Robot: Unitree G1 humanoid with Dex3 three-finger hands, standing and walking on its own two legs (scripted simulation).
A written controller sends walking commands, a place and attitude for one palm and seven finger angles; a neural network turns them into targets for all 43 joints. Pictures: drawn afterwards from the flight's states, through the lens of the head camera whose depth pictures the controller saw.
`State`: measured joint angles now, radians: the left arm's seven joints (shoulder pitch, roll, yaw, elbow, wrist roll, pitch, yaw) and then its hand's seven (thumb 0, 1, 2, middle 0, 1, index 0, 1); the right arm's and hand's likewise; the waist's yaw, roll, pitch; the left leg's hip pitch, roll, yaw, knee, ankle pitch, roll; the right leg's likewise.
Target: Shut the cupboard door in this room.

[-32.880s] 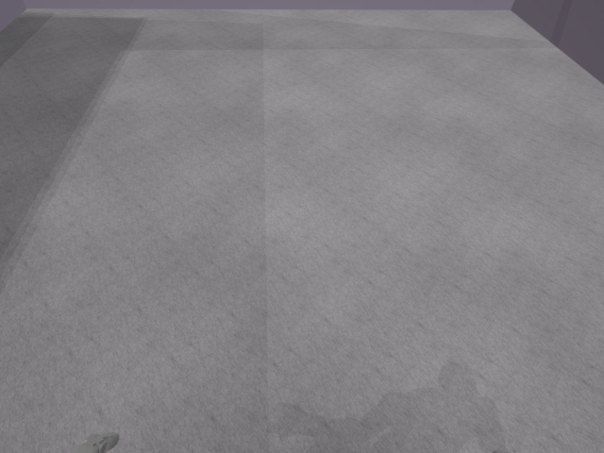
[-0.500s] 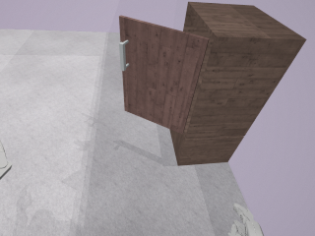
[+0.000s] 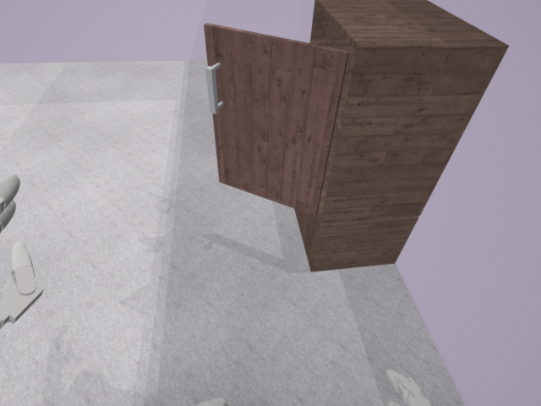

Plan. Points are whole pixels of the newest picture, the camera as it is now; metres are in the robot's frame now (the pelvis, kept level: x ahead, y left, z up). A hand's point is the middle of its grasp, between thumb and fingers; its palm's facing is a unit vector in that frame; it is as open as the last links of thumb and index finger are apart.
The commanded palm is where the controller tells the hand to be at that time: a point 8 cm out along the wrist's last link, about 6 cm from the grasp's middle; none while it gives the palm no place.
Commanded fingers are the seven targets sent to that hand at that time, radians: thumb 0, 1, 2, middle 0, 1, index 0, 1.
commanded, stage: stop stepping back and stand still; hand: left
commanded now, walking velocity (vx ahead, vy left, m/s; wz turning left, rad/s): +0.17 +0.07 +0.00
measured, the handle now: (215, 88) +0.99 +0.20 +0.01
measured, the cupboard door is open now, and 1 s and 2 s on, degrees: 57 57 57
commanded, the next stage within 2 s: let the arm hang, fingers relaxed in 0.64 s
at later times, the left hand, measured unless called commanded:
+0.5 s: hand (26, 264) +0.22 +0.28 +0.17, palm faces +0.41 -0.78 -0.48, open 7.4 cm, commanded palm +0.16 +0.32 +0.19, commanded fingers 0.00 0.90 0.90 -0.20 -0.30 -0.20 -0.30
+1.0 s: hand out of the picture +0.11 +0.22 -0.14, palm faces -0.03 -0.97 -0.23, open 7.4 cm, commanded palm none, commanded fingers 0.00 0.90 0.90 -0.20 -0.30 -0.20 -0.30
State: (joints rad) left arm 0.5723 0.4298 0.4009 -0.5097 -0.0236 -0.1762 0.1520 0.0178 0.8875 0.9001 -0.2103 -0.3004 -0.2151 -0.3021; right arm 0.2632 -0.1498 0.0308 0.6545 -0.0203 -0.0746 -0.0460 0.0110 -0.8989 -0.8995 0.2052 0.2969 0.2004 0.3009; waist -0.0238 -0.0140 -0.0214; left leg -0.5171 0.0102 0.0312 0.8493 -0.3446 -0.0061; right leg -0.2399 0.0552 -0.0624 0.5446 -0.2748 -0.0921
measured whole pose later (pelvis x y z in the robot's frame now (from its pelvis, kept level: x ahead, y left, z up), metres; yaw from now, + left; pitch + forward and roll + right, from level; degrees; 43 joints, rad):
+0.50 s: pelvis +0.02 +0.02 +0.01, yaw +1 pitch +1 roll -1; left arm 0.57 0.43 0.43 -0.53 -0.05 -0.18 0.16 0.02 0.89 0.90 -0.21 -0.30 -0.22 -0.30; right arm 0.20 -0.16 0.03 0.60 0.01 -0.11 -0.06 0.01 -0.90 -0.90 0.20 0.30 0.20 0.30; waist -0.02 -0.01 0.01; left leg -0.30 0.09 0.07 0.51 -0.23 -0.04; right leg -0.23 0.03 -0.06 0.48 -0.27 -0.04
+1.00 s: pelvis +0.01 +0.03 +0.00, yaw +3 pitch +0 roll +1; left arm 0.23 0.21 -0.03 0.74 0.02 0.06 0.00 0.01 0.91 0.90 -0.20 -0.30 -0.20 -0.30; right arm 0.15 -0.28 0.01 0.83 -0.02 0.01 0.00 0.01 -0.90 -0.90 0.20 0.30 0.20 0.30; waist -0.04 0.00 0.04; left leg -0.33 0.03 0.07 0.56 -0.23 0.00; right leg -0.28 -0.03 -0.07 0.60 -0.32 -0.02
